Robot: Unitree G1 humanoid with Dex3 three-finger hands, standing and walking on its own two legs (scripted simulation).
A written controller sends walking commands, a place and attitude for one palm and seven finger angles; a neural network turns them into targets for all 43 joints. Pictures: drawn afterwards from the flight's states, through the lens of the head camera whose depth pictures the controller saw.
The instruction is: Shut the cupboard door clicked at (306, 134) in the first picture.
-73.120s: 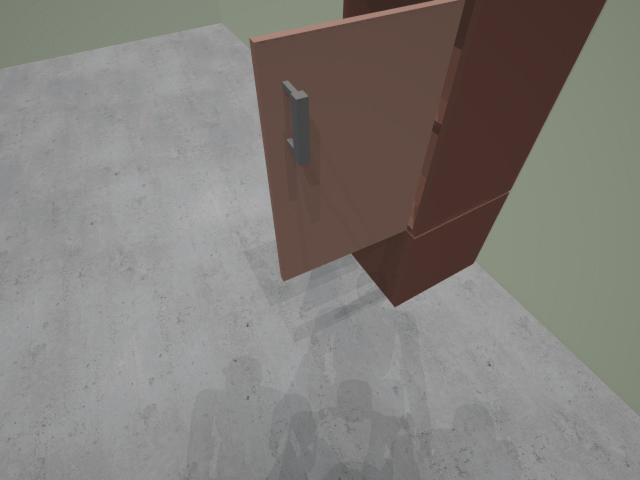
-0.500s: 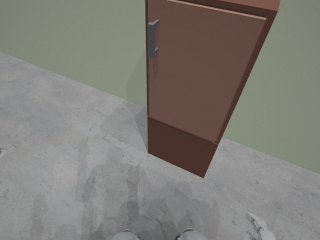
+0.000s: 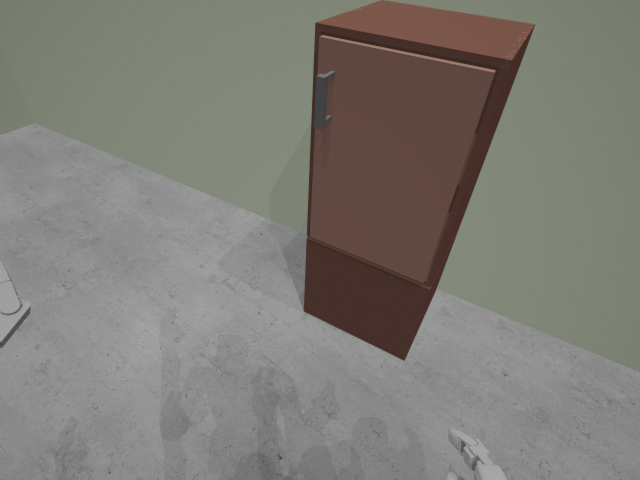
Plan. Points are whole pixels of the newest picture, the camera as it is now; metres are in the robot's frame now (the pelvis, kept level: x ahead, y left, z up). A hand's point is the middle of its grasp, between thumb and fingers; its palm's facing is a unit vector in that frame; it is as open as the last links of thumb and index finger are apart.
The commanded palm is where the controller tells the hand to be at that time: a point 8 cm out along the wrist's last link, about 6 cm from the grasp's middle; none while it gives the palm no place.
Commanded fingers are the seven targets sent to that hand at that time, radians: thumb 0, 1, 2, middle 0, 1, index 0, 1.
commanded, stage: stop stepping back and stand still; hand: left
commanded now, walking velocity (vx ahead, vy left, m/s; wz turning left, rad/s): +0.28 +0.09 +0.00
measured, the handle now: (325, 100) +0.91 +0.02 +0.13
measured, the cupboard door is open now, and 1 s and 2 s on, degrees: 0 0 0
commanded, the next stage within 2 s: let the arm hang, fingers relaxed in 1.80 s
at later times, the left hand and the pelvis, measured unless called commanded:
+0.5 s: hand (52, 330) +0.20 +0.26 +0.18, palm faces +0.39 -0.81 -0.43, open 7.4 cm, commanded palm +0.13 +0.30 +0.19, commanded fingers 0.00 0.90 0.90 -0.20 -0.30 -0.20 -0.30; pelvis -0.04 +0.01 +0.00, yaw -5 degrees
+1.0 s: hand (122, 297) +0.25 +0.22 +0.17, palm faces +0.34 -0.83 -0.44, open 7.4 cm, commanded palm +0.19 +0.27 +0.19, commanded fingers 0.00 0.90 0.90 -0.20 -0.30 -0.20 -0.30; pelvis +0.01 -0.01 +0.01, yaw -7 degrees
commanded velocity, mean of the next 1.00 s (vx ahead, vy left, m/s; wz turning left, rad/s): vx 0.07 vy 0.00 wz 0.00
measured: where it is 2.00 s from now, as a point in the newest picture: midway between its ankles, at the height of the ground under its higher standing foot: outside the picture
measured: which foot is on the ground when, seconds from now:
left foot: down 0.00-0.06, up 0.08-0.34, down 0.36-1.00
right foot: up 0.00-0.04, down 0.06-0.38, up 0.40-0.60, down 0.62-1.00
